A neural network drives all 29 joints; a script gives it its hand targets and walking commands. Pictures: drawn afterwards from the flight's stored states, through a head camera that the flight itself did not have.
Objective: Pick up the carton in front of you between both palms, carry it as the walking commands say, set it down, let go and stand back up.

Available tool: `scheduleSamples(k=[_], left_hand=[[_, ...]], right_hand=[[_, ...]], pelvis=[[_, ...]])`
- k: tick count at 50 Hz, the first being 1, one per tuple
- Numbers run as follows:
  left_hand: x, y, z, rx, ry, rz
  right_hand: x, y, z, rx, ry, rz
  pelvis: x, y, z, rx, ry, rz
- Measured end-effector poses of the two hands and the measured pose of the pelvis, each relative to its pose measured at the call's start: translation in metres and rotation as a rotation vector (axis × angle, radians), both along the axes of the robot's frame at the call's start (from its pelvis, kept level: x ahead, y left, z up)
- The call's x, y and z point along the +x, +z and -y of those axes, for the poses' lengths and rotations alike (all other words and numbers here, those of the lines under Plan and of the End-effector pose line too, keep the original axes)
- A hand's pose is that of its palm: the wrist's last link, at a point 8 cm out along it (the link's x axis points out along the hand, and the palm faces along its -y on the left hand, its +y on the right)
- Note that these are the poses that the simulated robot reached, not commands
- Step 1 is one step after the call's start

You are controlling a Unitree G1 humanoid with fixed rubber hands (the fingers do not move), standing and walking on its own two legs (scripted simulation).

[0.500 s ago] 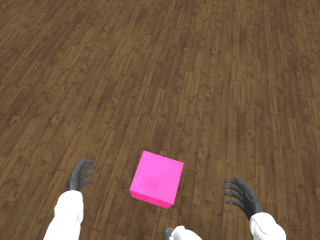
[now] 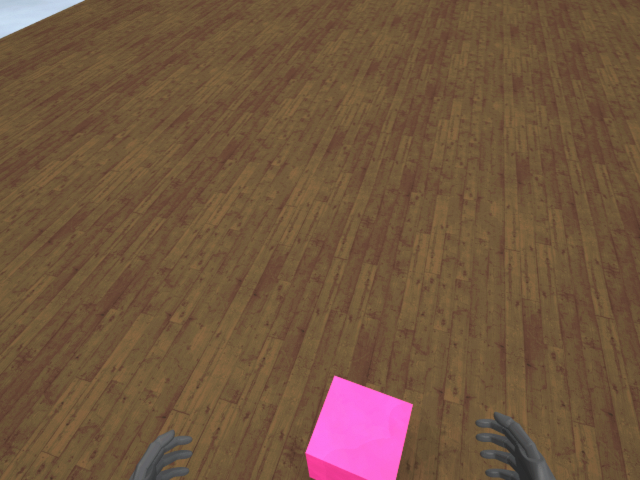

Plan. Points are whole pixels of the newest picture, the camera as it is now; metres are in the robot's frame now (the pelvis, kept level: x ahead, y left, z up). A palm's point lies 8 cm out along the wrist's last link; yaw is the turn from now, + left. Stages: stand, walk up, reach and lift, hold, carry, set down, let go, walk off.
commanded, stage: let go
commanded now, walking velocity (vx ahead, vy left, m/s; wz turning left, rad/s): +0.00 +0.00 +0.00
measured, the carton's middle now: (358, 442) +0.37 -0.07 -0.65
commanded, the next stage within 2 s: stand in 0.30 s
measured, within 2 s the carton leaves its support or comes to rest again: neither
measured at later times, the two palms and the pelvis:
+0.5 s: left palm out of the picture +0.11 +0.26 -0.08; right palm out of the picture +0.13 -0.30 -0.10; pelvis -0.01 -0.02 -0.01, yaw +1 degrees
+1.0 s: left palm out of the picture +0.11 +0.27 -0.09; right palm out of the picture +0.14 -0.31 -0.11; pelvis +0.01 -0.03 +0.00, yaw +2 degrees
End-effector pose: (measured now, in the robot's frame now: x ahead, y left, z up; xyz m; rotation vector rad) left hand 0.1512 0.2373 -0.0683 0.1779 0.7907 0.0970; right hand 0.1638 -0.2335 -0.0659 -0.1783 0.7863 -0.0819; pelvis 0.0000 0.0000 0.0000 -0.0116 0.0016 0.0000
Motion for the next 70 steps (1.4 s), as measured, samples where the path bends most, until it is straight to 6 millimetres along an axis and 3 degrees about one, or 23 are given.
scheduleSamples(k=[16,23,28,45,70], left_hand=[[-0.009,-0.002,0.021,0.019,-0.019,-0.003],[-0.034,-0.010,-0.018,0.179,0.027,-0.104],[-0.042,-0.008,-0.035,0.223,0.068,-0.151],[-0.040,-0.020,-0.027,0.196,0.102,-0.212],[-0.067,-0.021,-0.040,0.205,0.104,-0.283]], right_hand=[[-0.023,-0.002,0.023,-0.045,-0.020,-0.040],[-0.036,-0.028,0.057,-0.125,-0.018,-0.082],[-0.039,-0.038,0.071,-0.148,-0.006,-0.140],[-0.022,-0.042,0.078,-0.170,0.009,-0.183],[-0.071,-0.043,0.092,-0.192,-0.026,-0.281]], pelvis=[[-0.019,-0.004,0.017,0.006,-0.003,0.078],[-0.015,-0.008,0.023,0.007,0.010,0.014],[-0.006,-0.008,0.026,0.009,0.019,0.000],[0.009,-0.004,0.031,0.011,0.030,0.012],[-0.009,0.002,0.029,0.015,0.016,0.036]])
